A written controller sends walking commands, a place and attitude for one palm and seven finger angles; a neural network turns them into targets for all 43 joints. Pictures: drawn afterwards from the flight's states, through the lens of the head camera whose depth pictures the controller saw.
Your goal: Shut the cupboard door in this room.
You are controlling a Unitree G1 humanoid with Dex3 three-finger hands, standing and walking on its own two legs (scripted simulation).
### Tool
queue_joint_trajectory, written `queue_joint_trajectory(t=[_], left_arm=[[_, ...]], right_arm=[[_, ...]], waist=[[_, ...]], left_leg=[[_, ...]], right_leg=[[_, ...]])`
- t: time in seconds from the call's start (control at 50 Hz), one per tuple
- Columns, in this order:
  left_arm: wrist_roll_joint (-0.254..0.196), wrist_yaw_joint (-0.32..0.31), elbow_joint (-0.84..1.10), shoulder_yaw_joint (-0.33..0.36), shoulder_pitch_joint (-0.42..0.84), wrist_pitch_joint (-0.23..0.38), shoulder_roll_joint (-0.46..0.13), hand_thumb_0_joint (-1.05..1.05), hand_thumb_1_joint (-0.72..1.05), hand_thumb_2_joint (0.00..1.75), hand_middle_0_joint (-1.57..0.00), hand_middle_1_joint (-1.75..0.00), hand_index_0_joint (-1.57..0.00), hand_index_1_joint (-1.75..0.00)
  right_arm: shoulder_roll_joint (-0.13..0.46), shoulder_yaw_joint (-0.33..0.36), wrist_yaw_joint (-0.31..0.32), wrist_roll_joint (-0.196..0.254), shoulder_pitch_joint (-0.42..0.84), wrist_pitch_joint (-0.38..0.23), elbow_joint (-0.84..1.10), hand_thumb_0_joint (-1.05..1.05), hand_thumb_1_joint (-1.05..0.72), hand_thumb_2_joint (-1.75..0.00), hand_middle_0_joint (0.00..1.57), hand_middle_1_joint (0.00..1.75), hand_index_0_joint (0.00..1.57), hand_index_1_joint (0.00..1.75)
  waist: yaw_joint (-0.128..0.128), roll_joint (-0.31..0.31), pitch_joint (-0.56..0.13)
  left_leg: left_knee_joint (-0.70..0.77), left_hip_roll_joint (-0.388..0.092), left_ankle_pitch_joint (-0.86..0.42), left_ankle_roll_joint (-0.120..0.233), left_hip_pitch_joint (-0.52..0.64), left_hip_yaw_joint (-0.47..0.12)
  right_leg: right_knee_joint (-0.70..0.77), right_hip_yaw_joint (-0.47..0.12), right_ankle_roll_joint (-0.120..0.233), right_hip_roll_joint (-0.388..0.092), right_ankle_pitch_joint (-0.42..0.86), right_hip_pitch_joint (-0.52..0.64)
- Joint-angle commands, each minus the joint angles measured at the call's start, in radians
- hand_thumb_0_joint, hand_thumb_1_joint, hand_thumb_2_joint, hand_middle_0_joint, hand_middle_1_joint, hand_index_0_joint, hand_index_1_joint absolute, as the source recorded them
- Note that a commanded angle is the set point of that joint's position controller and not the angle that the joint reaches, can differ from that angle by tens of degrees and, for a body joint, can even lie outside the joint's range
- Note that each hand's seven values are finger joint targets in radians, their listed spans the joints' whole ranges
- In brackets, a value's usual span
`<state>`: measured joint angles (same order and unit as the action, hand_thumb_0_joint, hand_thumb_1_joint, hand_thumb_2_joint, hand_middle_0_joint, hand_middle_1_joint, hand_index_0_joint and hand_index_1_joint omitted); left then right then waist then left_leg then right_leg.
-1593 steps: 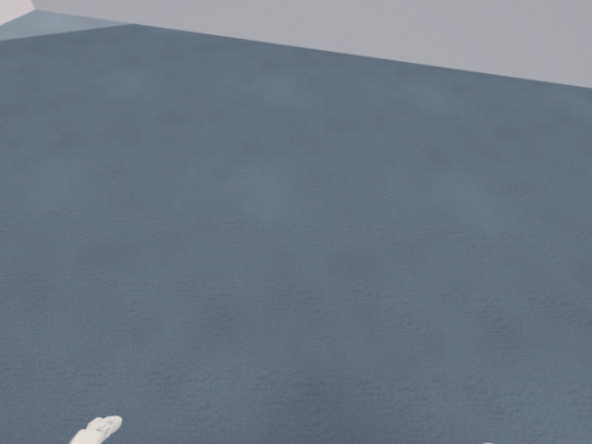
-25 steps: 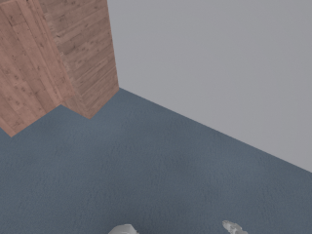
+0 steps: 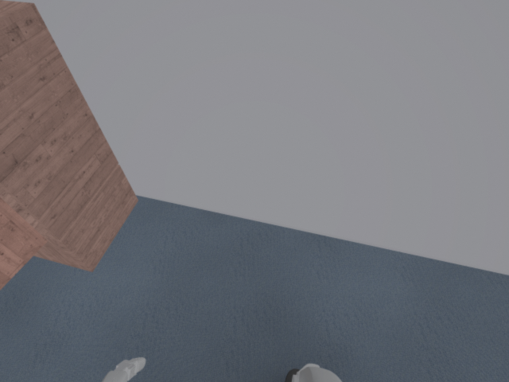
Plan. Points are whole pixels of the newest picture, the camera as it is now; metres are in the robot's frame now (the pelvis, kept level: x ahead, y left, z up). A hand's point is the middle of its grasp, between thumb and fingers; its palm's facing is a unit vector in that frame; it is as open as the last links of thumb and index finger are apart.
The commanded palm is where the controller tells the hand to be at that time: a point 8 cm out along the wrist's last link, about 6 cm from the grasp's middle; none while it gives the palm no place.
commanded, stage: turn to face it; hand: left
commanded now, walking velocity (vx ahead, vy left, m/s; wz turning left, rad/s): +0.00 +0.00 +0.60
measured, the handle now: out of the picture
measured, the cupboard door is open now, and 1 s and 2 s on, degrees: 82 82 82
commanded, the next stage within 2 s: take the last steps up to it in 1.90 s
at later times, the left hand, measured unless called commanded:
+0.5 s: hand out of the picture +0.09 +0.18 -0.16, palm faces +0.31 -0.93 -0.19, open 7.3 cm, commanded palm none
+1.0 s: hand out of the picture +0.10 +0.23 -0.14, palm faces +0.51 -0.81 -0.29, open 7.4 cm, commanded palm none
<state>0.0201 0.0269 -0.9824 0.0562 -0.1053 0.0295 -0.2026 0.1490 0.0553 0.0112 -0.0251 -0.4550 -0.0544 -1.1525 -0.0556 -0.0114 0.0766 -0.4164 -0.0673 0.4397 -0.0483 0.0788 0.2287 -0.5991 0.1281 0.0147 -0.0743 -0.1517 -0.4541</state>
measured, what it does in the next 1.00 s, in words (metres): walks ahead, turning left: right foot, then left foot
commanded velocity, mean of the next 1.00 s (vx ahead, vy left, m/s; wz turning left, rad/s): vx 0.00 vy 0.00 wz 0.60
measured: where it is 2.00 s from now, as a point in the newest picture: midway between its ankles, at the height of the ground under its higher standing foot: outside the picture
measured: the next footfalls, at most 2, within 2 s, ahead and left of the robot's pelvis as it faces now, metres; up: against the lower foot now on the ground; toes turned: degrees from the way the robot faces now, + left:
right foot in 0.02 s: +0.16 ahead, -0.10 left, +0.00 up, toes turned -8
left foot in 0.56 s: +0.11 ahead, +0.12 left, +0.00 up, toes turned +25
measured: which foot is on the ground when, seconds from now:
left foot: down 0.00-0.02, up 0.04-0.54, down 0.56-1.00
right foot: up 0.00-0.00, down 0.02-0.56, up 0.58-0.98, down 1.00-1.00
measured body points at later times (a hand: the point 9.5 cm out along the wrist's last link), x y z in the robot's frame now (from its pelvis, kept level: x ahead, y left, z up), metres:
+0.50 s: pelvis +0.08 -0.01 +0.01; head +0.10 +0.00 +0.46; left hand +0.08 +0.23 -0.15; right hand +0.23 -0.24 -0.13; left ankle +0.08 +0.11 -0.70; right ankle +0.12 -0.10 -0.72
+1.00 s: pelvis +0.10 -0.02 +0.01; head +0.14 -0.01 +0.45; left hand +0.07 +0.27 -0.11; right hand +0.27 -0.21 -0.15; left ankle +0.07 +0.11 -0.72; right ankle +0.16 -0.13 -0.72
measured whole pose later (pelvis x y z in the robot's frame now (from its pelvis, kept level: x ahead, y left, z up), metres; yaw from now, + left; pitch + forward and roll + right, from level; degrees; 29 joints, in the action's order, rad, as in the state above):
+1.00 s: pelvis +0.10 -0.02 +0.01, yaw +32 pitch +1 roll +0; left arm 0.00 -0.01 -0.89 0.05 -0.11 -0.03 -0.24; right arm 0.21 0.08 -0.01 -0.02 -0.20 0.05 -0.95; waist -0.04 -0.03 0.07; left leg -0.55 0.05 0.22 0.00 -0.34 -0.10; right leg -0.58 0.03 -0.09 -0.04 -0.34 -0.28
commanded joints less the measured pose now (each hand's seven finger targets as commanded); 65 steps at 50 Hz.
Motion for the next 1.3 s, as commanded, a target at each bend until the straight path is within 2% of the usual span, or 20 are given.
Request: queue_joint_trajectory(t=[0.0,0.02,0.06,0.1,0.16,0.42,0.5,0.52,0.54,0.56,0.64,0.68,0.82,0.94,0.96,0.98,1.0,1.02,1.08,1.28], left_arm=[[0.0,-0.029,-0.098,0.057,-0.452,0.049,-0.262,0.0,0.9,0.9,-0.2,-0.3,-0.2,-0.3],[-0.015,-0.039,-0.074,0.046,-0.383,0.042,-0.239,0.0,0.9,0.9,-0.2,-0.3,-0.2,-0.3],[-0.012,-0.044,-0.042,0.022,-0.218,0.041,-0.163,0.0,0.9,0.9,-0.2,-0.3,-0.2,-0.3],[-0.012,-0.047,-0.019,0.004,-0.132,0.042,-0.103,0.0,0.9,0.9,-0.2,-0.3,-0.2,-0.3],[-0.008,-0.052,-0.001,0.001,-0.073,0.036,-0.081,0.0,0.9,0.9,-0.2,-0.3,-0.2,-0.3],[0.007,-0.06,0.02,0.039,-0.14,-0.011,-0.157,0.0,0.9,0.9,-0.2,-0.3,-0.2,-0.3],[0.001,-0.052,0.034,0.051,-0.143,-0.024,-0.185,0.0,0.9,0.9,-0.2,-0.3,-0.2,-0.3],[-0.005,-0.049,0.045,0.05,-0.142,-0.031,-0.163,0.0,0.9,0.9,-0.2,-0.3,-0.2,-0.3],[-0.013,-0.042,0.094,0.036,-0.11,-0.036,-0.097,0.0,0.9,0.9,-0.2,-0.3,-0.2,-0.3],[-0.002,-0.045,0.131,0.025,-0.031,-0.045,-0.105,0.0,0.9,0.9,-0.2,-0.3,-0.2,-0.3],[-0.004,-0.034,0.087,0.037,-0.062,-0.052,-0.112,0.0,0.9,0.9,-0.2,-0.3,-0.2,-0.3],[-0.006,-0.034,0.078,0.034,-0.09,-0.054,-0.11,0.0,0.9,0.9,-0.2,-0.3,-0.2,-0.3],[-0.013,-0.047,0.124,0.027,-0.023,-0.06,-0.112,0.0,0.9,0.9,-0.2,-0.3,-0.2,-0.3],[-0.024,-0.054,0.125,0.025,-0.119,-0.038,-0.127,0.0,0.9,0.9,-0.2,-0.3,-0.2,-0.3],[-0.018,-0.057,0.119,0.033,-0.159,-0.028,-0.163,0.0,0.9,0.9,-0.2,-0.3,-0.2,-0.3],[0.001,-0.066,0.121,0.051,-0.183,-0.019,-0.259,0.0,0.9,0.9,-0.2,-0.3,-0.2,-0.3],[-0.001,-0.066,0.134,0.049,-0.172,-0.022,-0.287,0.0,0.9,0.9,-0.2,-0.3,-0.2,-0.3],[-0.003,-0.067,0.153,0.042,-0.124,-0.025,-0.263,0.0,0.9,0.9,-0.2,-0.3,-0.2,-0.3],[-0.007,-0.064,0.173,0.02,-0.028,-0.016,-0.174,0.0,0.9,0.9,-0.2,-0.3,-0.2,-0.3],[0.008,-0.058,0.13,0.039,-0.166,-0.025,-0.226,0.0,0.9,0.9,-0.2,-0.3,-0.2,-0.3]], right_arm=[[0.078,0.006,0.001,0.027,-0.039,-0.015,0.09,0.0,-0.9,-0.9,0.2,0.3,0.2,0.3],[0.109,0.008,0.012,0.035,0.01,0.002,0.1,0.0,-0.9,-0.9,0.2,0.3,0.2,0.3],[0.058,0.005,0.004,0.027,0.054,0.021,0.071,0.0,-0.9,-0.9,0.2,0.3,0.2,0.3],[0.042,0.005,0.001,0.016,0.041,0.047,0.063,0.0,-0.9,-0.9,0.2,0.3,0.2,0.3],[0.039,0.01,-0.006,0.011,0.004,0.08,0.061,0.0,-0.9,-0.9,0.2,0.3,0.2,0.3],[0.087,0.02,-0.035,0.011,0.302,0.09,0.226,0.0,-0.9,-0.9,0.2,0.3,0.2,0.3],[0.128,0.029,-0.034,0.006,0.262,0.079,0.246,0.0,-0.9,-0.9,0.2,0.3,0.2,0.3],[0.183,0.044,-0.034,0.005,0.202,0.071,0.239,0.0,-0.9,-0.9,0.2,0.3,0.2,0.3],[0.294,0.068,-0.023,-0.002,0.146,0.067,0.242,0.0,-0.9,-0.9,0.2,0.3,0.2,0.3],[0.329,0.071,-0.013,0.003,0.103,0.075,0.223,0.0,-0.9,-0.9,0.2,0.3,0.2,0.3],[0.257,0.048,0.006,0.005,0.278,0.062,0.268,0.0,-0.9,-0.9,0.2,0.3,0.2,0.3],[0.257,0.049,0.006,0.007,0.279,0.057,0.274,0.0,-0.9,-0.9,0.2,0.3,0.2,0.3],[0.265,0.06,-0.003,0.003,0.235,0.072,0.264,0.0,-0.9,-0.9,0.2,0.3,0.2,0.3],[0.265,0.07,-0.009,0.008,0.296,0.084,0.286,0.0,-0.9,-0.9,0.2,0.3,0.2,0.3],[0.236,0.067,-0.013,0.015,0.301,0.084,0.295,0.0,-0.9,-0.9,0.2,0.3,0.2,0.3],[0.164,0.057,-0.02,0.024,0.291,0.082,0.313,0.0,-0.9,-0.9,0.2,0.3,0.2,0.3],[0.189,0.061,-0.019,0.014,0.328,0.085,0.332,0.0,-0.9,-0.9,0.2,0.3,0.2,0.3],[0.202,0.069,-0.022,0.011,0.309,0.093,0.331,0.0,-0.9,-0.9,0.2,0.3,0.2,0.3],[0.188,0.066,-0.035,0.002,0.269,0.117,0.27,0.0,-0.9,-0.9,0.2,0.3,0.2,0.3],[0.159,0.033,-0.044,0.011,0.395,0.114,0.3,0.0,-0.9,-0.9,0.2,0.3,0.2,0.3]], waist=[[0.175,0.319,-0.33],[0.164,0.179,-0.271],[0.113,0.089,-0.122],[0.059,0.089,-0.066],[0.013,0.138,-0.081],[0.089,0.138,-0.047],[0.055,0.055,-0.116],[0.021,-0.11,-0.154],[-0.017,-0.394,-0.134],[-0.041,-0.32,-0.149],[0.041,-0.156,-0.144],[0.047,-0.099,-0.158],[0.02,-0.129,-0.107],[0.073,-0.138,-0.158],[0.096,-0.048,-0.171],[0.106,0.242,-0.183],[0.112,0.291,-0.143],[0.082,0.162,-0.118],[0.03,0.193,-0.041],[0.105,0.206,-0.066]], left_leg=[[-0.799,0.063,0.139,0.029,-0.541,-0.091],[-0.893,0.017,0.148,0.048,-0.539,-0.232],[-0.926,-0.034,0.014,0.041,-0.564,-0.256],[-0.873,-0.054,-0.077,0.031,-0.522,-0.262],[-0.802,-0.05,-0.121,-0.001,-0.507,-0.229],[-0.386,-0.043,-0.039,-0.009,-0.541,-0.14],[-0.131,-0.01,-0.166,0.013,-0.344,-0.114],[0.005,-0.073,-0.309,0.046,-0.213,-0.236],[0.086,-0.32,-0.641,0.174,-0.115,-0.59],[0.084,-0.388,-0.781,0.259,-0.113,-0.62],[0.06,-0.219,-0.631,0.206,-0.173,-0.445],[0.058,-0.178,-0.639,0.195,-0.168,-0.413],[0.079,-0.171,-0.53,0.223,-0.218,-0.521],[-0.046,-0.095,-0.581,0.17,-0.364,-0.57],[-0.125,-0.037,-0.433,0.117,-0.473,-0.532],[-0.336,0.104,-0.089,0.031,-0.661,-0.352],[-0.543,0.128,0.161,0.006,-0.677,-0.291],[-0.679,0.096,0.12,0.012,-0.655,-0.322],[-0.833,0.05,-0.03,-0.017,-0.666,-0.291],[-0.478,0.032,0.004,-0.037,-0.551,-0.165]], right_leg=[[0.157,-0.503,0.186,-0.41,0.624,0.732],[0.205,-0.434,0.223,-0.432,0.67,0.607],[0.266,-0.313,0.164,-0.361,0.402,0.377],[0.319,-0.17,0.105,-0.311,0.31,0.208],[0.356,-0.041,0.087,-0.277,0.234,0.15],[0.273,0.025,0.123,-0.359,0.122,0.316],[0.081,0.09,0.056,-0.333,0.105,0.281],[-0.088,0.127,-0.002,-0.265,-0.002,0.176],[-0.314,0.142,-0.096,-0.105,-0.457,-0.095],[-0.462,0.018,-0.095,-0.065,-0.541,-0.144],[-0.556,-0.091,-0.099,-0.057,-0.285,-0.144],[-0.534,-0.093,-0.11,-0.042,-0.242,-0.114],[-0.325,-0.109,-0.12,-0.01,-0.294,-0.044],[0.113,-0.08,-0.1,0.041,-0.127,0.278],[0.255,-0.133,-0.085,-0.029,-0.048,0.416],[0.336,-0.373,0.001,-0.296,0.004,0.536],[0.328,-0.466,0.106,-0.444,0.15,0.406],[0.307,-0.372,0.136,-0.428,0.171,0.325],[0.27,-0.177,0.082,-0.276,0.221,0.278],[0.215,-0.041,0.099,-0.301,0.316,0.378]])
